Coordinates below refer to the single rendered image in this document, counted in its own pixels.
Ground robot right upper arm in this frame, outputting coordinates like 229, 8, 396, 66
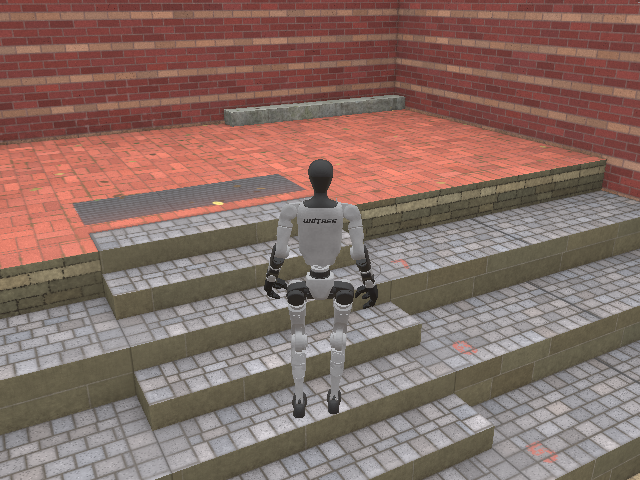
341, 203, 366, 260

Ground robot left thigh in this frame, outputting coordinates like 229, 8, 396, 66
286, 280, 308, 352

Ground left robot hand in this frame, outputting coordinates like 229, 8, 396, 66
264, 278, 287, 299

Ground right robot forearm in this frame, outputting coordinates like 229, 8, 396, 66
356, 245, 376, 288

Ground left robot forearm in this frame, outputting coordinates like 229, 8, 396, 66
266, 243, 285, 282

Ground robot left upper arm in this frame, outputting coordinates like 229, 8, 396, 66
274, 202, 300, 259

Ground right robot hand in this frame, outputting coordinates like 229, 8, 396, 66
355, 285, 378, 309

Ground right robot shin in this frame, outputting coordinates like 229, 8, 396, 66
330, 333, 347, 401

